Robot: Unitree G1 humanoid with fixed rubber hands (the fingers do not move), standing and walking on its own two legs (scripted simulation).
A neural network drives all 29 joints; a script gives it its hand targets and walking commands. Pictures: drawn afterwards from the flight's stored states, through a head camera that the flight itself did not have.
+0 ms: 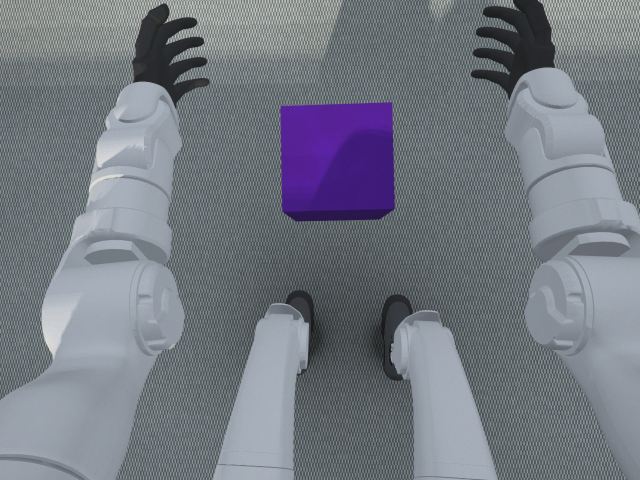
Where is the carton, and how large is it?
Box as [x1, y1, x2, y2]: [280, 102, 394, 220]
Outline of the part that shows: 391,102 280,106 282,211 295,220 378,219 393,209 394,195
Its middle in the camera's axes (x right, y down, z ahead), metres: +0.04 -0.15 +0.85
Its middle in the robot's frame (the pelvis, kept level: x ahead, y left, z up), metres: +0.52 +0.04 -0.52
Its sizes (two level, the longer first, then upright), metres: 0.210 0.200 0.250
